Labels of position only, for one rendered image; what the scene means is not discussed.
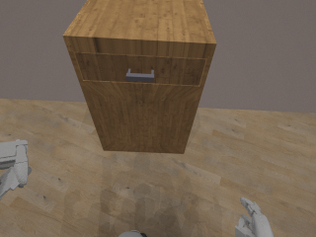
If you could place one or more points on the drawer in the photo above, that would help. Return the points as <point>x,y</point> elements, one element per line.
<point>175,70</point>

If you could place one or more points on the left robot hand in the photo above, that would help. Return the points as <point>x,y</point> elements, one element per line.
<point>13,157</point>

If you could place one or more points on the right robot hand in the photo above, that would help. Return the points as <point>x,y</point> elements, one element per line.
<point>257,226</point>

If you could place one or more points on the handle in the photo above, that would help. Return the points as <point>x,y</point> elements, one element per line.
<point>139,77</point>

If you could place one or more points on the cabinet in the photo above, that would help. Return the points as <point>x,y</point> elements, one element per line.
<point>134,116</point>

